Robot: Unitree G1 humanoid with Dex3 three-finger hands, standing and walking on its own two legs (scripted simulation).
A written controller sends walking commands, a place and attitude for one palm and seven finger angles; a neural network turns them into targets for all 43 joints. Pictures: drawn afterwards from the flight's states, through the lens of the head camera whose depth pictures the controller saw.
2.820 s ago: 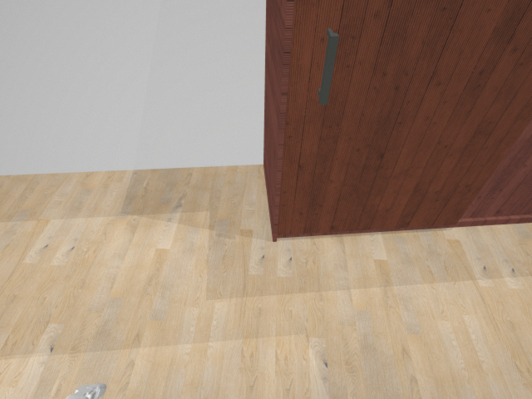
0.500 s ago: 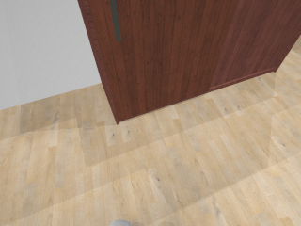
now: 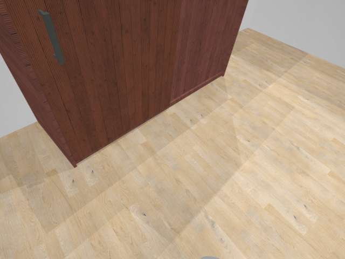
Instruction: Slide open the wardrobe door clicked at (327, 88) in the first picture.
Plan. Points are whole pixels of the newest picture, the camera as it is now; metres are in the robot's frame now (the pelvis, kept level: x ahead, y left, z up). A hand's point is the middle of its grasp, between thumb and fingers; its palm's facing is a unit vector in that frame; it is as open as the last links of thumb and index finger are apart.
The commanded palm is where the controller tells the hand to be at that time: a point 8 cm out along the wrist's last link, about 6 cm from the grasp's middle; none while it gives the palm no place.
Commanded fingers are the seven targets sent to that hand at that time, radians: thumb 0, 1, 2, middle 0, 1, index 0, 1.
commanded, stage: walk to a spot facing it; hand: left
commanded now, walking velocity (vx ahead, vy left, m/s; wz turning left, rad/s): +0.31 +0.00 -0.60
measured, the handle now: (51, 38) +0.82 +0.51 +0.07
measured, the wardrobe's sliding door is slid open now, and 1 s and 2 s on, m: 0.00 0.00 0.00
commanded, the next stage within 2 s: turn to face it in 1.14 s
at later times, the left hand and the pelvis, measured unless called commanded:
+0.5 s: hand (145, 222) +0.26 +0.08 -0.17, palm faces -0.21 -0.95 -0.21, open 7.2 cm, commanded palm none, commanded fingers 0.00 0.90 0.90 -0.20 -0.30 -0.20 -0.30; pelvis +0.14 -0.09 -0.01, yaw -14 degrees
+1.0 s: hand (142, 176) +0.42 +0.11 -0.19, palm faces -0.27 -0.95 -0.13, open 7.4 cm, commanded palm none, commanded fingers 0.00 0.90 0.90 -0.20 -0.30 -0.20 -0.30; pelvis +0.35 -0.06 +0.00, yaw -23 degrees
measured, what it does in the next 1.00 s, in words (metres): walks ahead, turning right: right foot, then left foot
